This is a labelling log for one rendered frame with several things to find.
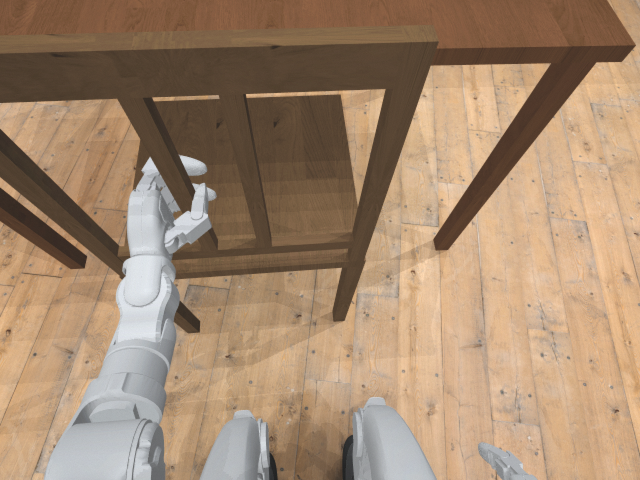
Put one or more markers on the left robot thigh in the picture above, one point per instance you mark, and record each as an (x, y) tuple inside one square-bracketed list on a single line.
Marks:
[(240, 450)]

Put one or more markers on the right robot hand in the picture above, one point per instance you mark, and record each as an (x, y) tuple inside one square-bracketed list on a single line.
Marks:
[(508, 466)]

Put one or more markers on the robot right shin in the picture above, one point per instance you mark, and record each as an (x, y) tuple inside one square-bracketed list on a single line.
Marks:
[(362, 470)]

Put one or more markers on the robot left forearm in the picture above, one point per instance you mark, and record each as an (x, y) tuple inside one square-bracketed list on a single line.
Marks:
[(131, 382)]

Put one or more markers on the left robot hand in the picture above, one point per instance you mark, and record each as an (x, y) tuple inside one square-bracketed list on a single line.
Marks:
[(150, 213)]

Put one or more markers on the robot left upper arm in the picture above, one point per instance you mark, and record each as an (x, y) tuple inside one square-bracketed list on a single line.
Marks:
[(112, 450)]

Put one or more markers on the chair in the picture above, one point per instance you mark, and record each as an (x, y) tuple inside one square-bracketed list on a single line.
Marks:
[(280, 166)]

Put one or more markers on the table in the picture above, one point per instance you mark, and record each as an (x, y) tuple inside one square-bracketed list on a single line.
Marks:
[(572, 35)]

